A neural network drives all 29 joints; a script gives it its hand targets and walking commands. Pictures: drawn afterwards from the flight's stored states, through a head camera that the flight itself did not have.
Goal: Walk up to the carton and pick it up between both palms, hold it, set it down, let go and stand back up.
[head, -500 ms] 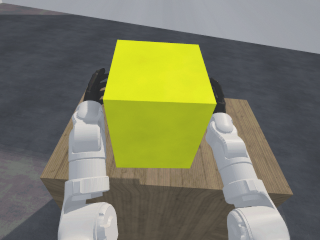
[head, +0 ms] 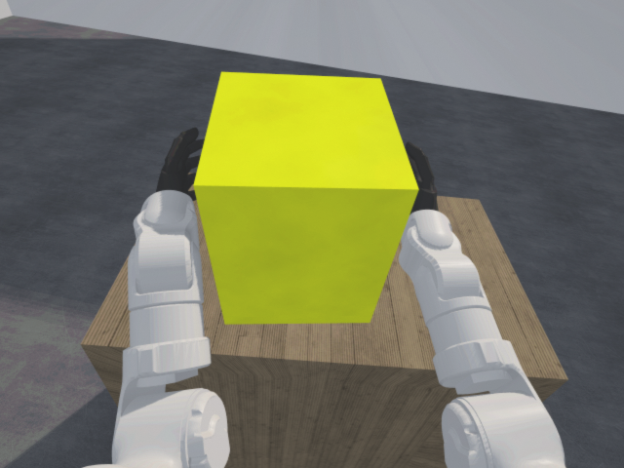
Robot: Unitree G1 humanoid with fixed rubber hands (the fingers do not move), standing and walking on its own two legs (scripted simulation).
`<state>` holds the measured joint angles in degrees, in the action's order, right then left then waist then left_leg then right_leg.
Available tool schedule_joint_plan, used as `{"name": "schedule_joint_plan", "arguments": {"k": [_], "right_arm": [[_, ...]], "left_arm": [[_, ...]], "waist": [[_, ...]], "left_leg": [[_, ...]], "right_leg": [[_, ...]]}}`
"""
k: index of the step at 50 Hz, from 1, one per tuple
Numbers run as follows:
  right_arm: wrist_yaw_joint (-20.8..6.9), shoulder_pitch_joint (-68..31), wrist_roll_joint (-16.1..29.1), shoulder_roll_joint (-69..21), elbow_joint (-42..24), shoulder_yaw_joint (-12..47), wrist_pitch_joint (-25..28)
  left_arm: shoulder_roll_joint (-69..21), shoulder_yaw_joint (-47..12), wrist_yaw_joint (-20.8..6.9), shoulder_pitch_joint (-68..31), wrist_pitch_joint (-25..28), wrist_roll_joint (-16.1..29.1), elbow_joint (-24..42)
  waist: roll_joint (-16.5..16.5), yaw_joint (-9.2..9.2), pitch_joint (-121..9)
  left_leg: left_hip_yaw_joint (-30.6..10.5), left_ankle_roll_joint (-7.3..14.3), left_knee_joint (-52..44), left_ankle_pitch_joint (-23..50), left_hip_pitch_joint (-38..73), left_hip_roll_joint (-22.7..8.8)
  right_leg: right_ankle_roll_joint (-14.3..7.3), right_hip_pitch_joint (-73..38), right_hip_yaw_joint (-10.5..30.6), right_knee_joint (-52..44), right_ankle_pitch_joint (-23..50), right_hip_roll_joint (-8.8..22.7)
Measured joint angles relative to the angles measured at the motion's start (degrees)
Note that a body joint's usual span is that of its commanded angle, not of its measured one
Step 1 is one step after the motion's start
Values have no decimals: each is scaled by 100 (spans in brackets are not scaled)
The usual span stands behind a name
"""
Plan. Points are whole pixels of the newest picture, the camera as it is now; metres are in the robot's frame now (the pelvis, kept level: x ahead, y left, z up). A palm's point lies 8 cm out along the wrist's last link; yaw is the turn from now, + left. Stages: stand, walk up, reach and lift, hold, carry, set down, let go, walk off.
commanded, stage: hold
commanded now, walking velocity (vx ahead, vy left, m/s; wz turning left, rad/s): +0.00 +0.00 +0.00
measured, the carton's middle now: (300, 205) +0.40 +0.01 +0.17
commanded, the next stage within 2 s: none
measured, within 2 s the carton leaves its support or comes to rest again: neither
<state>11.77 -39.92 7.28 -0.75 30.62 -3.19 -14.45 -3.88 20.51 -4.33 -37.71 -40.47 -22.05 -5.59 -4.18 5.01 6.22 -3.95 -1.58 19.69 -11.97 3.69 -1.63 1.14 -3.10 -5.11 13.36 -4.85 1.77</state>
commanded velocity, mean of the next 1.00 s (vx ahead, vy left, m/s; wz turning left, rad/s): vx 0.00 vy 0.00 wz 0.00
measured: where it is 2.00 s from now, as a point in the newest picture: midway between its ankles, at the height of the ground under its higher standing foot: outside the picture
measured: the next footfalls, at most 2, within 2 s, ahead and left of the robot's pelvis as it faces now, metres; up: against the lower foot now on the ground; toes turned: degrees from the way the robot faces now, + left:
none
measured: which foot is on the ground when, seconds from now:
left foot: down 0.00-1.00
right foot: down 0.00-1.00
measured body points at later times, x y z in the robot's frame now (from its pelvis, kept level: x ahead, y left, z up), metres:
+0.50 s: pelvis +0.00 +0.00 +0.00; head -0.04 +0.03 +0.45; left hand +0.38 +0.16 +0.21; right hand +0.38 -0.13 +0.21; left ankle +0.01 +0.14 -0.75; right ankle +0.04 -0.13 -0.75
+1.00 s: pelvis +0.00 +0.00 +0.00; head -0.04 +0.03 +0.45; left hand +0.38 +0.16 +0.21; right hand +0.38 -0.13 +0.20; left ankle +0.01 +0.13 -0.75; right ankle +0.04 -0.13 -0.75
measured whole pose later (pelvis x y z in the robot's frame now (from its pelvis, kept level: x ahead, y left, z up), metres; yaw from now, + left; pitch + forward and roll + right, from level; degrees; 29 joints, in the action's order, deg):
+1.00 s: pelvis +0.00 +0.00 +0.00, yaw +0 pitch -12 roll -1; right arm 12.3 -40.1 7.5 -0.8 28.2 -2.3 -16.6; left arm -3.9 21.0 -5.5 -37.5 -43.0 -22.8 -2.7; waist -4.0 5.1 6.4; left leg -3.9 -1.7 19.5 -12.0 4.3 -1.7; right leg 1.0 -3.4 -5.1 13.8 -5.2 1.7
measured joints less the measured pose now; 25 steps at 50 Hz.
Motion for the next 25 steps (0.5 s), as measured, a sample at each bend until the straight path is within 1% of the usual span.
{"name": "schedule_joint_plan", "arguments": {"k": [14,25], "right_arm": [[13,-95,19,15,-47,33,-194],[16,-135,-6,-11,-76,8,-246]], "left_arm": [[11,47,-38,-51,-195,-40,85],[28,75,-83,-83,-238,-61,105]], "waist": [[10,-21,-35],[9,-19,-44]], "left_leg": [[9,-5,-3,10,27,-6],[-1,-10,-15,16,23,-5]], "right_leg": [[-10,-3,9,41,-11,-4],[-13,2,-3,43,-17,-2]]}}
